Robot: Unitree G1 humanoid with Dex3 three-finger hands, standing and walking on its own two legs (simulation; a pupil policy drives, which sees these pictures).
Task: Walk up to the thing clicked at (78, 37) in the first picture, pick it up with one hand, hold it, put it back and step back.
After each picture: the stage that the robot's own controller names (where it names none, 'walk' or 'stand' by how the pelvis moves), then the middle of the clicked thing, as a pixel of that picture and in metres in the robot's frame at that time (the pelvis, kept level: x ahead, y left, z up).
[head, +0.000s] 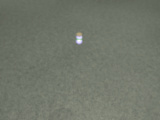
stand; (79, 38) +1.46 -0.01 -0.72
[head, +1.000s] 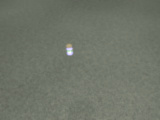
walk; (69, 49) +1.32 +0.19 -0.71
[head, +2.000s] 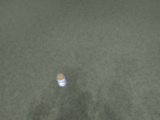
walk; (61, 79) +0.80 +0.26 -0.72
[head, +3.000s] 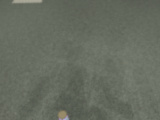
walk; (63, 117) +0.45 +0.19 -0.71
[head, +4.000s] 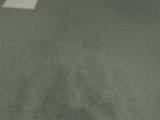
stand; out of the picture +0.35 +0.15 -0.72
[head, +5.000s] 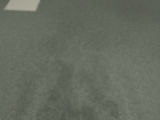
stand; out of the picture +0.32 +0.16 -0.72
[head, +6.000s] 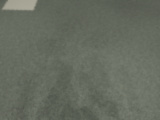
stand; out of the picture +0.34 +0.18 -0.72
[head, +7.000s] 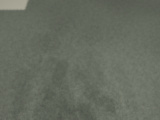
stand; out of the picture +0.31 +0.18 -0.72
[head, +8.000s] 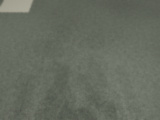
stand; out of the picture +0.34 +0.19 -0.73
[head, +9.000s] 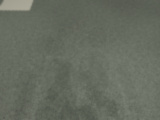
stand; out of the picture +0.33 +0.19 -0.73
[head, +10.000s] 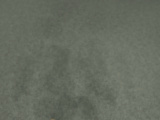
go down; out of the picture +0.34 +0.18 -0.71
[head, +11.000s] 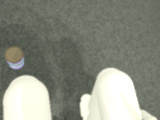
go down; (15, 58) +0.43 +0.19 -0.29
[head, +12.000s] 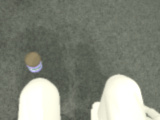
close in; (33, 62) +0.43 +0.17 -0.31
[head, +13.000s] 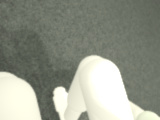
close in; out of the picture +0.43 +0.22 -0.23
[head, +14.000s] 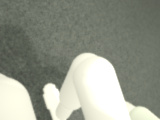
close; out of the picture +0.43 +0.23 -0.23
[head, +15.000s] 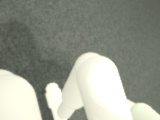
lift; out of the picture +0.40 +0.22 -0.23
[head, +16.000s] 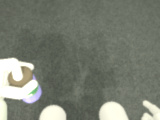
lift; (26, 85) +0.32 +0.18 -0.03
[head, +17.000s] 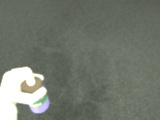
hold; (36, 95) +0.30 +0.16 -0.01
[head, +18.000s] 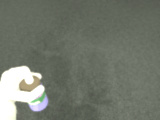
hold; (34, 93) +0.31 +0.17 -0.02
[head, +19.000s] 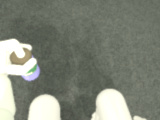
crouch; (26, 64) +0.40 +0.17 -0.10
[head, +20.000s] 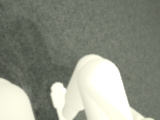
lower; out of the picture +0.43 +0.23 -0.24
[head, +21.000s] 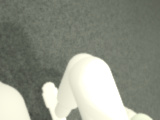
lower; out of the picture +0.44 +0.26 -0.24
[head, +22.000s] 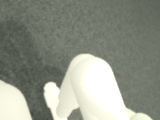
lower; out of the picture +0.44 +0.26 -0.24
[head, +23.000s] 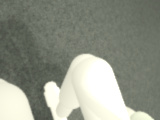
lower; out of the picture +0.44 +0.25 -0.24
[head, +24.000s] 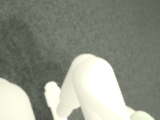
loosen; out of the picture +0.44 +0.24 -0.25
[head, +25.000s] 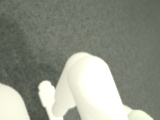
withdraw; out of the picture +0.43 +0.23 -0.24
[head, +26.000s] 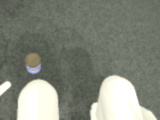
walk; (33, 63) +0.44 +0.18 -0.31
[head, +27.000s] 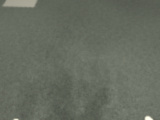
stand; out of the picture +0.36 +0.16 -0.65
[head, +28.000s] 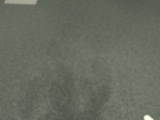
stand; out of the picture +0.37 +0.17 -0.67
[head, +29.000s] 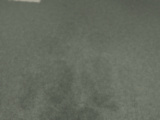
stand; out of the picture +0.37 +0.16 -0.68
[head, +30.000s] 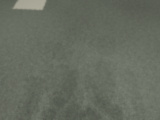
walk; out of the picture +0.39 +0.17 -0.72
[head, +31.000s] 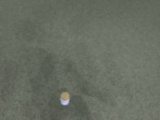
walk; (65, 98) +0.49 +0.07 -0.70
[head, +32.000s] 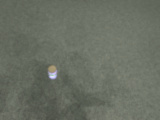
walk; (52, 72) +0.70 +0.18 -0.70
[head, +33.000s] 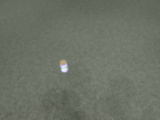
stand; (63, 66) +0.98 +0.24 -0.71
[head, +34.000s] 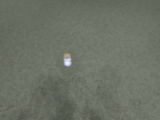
stand; (67, 59) +0.98 +0.16 -0.71
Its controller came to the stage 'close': yes
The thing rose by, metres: 0.71
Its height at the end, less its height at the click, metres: +0.00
